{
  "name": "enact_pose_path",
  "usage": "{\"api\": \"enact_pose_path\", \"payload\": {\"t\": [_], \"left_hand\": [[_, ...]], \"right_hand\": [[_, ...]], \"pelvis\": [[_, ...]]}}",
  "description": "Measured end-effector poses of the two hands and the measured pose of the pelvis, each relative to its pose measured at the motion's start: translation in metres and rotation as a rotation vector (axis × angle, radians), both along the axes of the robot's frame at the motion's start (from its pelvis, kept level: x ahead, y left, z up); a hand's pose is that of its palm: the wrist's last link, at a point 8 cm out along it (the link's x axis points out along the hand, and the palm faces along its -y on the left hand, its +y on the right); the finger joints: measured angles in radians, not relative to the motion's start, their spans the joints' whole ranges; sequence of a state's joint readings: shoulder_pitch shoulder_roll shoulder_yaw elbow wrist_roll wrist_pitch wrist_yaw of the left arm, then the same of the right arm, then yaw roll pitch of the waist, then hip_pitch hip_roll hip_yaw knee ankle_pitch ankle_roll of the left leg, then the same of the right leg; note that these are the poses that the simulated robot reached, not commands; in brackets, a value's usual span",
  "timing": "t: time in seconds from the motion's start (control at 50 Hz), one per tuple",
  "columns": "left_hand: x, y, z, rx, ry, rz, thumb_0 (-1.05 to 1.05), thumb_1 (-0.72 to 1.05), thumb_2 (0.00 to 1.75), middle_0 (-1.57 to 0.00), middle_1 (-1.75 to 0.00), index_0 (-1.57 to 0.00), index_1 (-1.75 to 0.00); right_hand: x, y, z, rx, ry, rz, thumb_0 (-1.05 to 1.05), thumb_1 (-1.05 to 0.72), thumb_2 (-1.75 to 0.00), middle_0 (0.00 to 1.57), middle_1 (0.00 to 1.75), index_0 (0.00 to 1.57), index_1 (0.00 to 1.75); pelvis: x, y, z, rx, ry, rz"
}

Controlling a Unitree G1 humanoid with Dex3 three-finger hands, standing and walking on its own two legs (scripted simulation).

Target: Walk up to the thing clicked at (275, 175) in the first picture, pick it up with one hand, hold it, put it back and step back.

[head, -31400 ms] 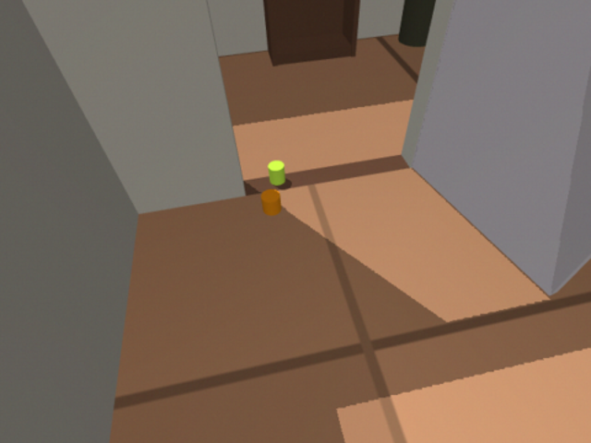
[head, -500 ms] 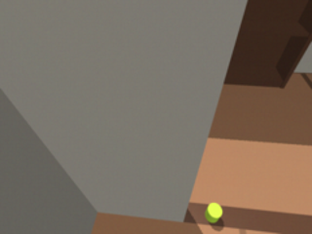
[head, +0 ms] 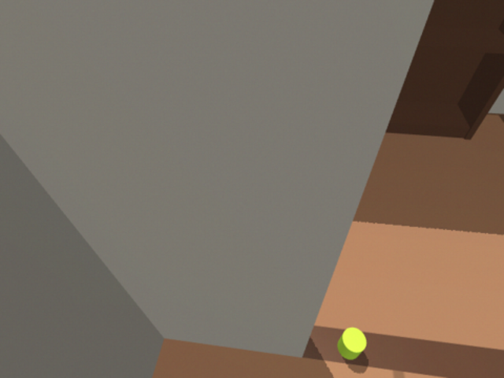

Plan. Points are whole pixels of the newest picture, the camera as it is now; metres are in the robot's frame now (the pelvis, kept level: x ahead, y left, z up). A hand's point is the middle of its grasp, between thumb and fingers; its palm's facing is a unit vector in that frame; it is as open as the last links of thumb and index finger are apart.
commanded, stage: stand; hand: right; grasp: from above
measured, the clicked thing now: (351, 343) +0.38 -0.31 -0.73
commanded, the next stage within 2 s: step back in 1.16 s
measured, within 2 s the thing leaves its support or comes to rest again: neither
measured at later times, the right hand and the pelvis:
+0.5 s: hand out of the picture +0.09 -0.24 -0.16, palm faces +0.00 +0.94 -0.34, open 7.4 cm; pelvis +0.00 +0.00 +0.00, yaw +0 degrees
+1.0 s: hand out of the picture +0.08 -0.24 -0.16, palm faces -0.02 +0.94 -0.33, open 7.4 cm; pelvis +0.00 +0.00 +0.00, yaw +1 degrees
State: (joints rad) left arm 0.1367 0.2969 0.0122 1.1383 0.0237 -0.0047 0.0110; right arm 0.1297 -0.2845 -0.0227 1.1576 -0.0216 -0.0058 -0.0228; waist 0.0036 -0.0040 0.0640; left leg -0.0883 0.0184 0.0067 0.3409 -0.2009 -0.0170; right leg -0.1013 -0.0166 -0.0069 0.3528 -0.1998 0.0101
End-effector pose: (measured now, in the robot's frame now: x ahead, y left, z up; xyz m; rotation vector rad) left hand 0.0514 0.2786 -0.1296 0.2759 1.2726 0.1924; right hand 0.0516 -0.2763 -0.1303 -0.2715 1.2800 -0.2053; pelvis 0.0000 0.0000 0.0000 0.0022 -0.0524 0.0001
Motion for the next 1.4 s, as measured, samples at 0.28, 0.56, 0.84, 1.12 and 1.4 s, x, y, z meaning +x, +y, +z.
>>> {"api": "enact_pose_path", "payload": {"t": [0.28,0.56,0.84,1.12,1.4], "left_hand": [[0.014,0.003,0.002,0.010,-0.022,-0.004,0.00,0.90,0.90,-0.20,-0.30,-0.20,-0.30],[0.016,0.009,0.005,0.017,-0.040,-0.006,0.00,0.90,0.90,-0.20,-0.30,-0.20,-0.30],[0.008,0.014,0.006,0.018,-0.009,0.001,0.01,0.90,0.90,-0.20,-0.30,-0.20,-0.30],[0.012,0.016,0.007,0.017,-0.030,-0.004,0.00,0.90,0.90,-0.20,-0.30,-0.20,-0.30],[-0.005,0.028,0.006,0.087,-0.021,0.000,0.00,0.90,0.90,-0.20,-0.30,-0.20,-0.30]], "right_hand": [[0.021,-0.006,0.005,-0.014,-0.029,0.007,0.01,-0.90,-0.90,0.20,0.30,0.21,0.30],[0.025,-0.011,0.010,-0.026,-0.051,0.017,0.01,-0.90,-0.90,0.20,0.30,0.21,0.30],[0.015,-0.009,0.006,-0.019,-0.017,0.024,0.01,-0.90,-0.90,0.20,0.30,0.21,0.30],[0.025,-0.010,0.010,-0.027,-0.044,0.037,0.01,-0.90,-0.90,0.20,0.30,0.21,0.30],[0.024,-0.043,0.000,-0.070,-0.074,0.080,0.01,-0.90,-0.90,0.20,0.30,0.21,0.30]], "pelvis": [[0.007,0.000,0.001,-0.002,0.004,0.004],[0.003,0.001,0.001,-0.003,0.002,0.006],[0.004,0.003,0.001,-0.002,0.008,0.009],[0.004,0.005,0.001,-0.003,0.007,0.010],[-0.037,-0.013,-0.014,0.007,0.021,0.014]]}}
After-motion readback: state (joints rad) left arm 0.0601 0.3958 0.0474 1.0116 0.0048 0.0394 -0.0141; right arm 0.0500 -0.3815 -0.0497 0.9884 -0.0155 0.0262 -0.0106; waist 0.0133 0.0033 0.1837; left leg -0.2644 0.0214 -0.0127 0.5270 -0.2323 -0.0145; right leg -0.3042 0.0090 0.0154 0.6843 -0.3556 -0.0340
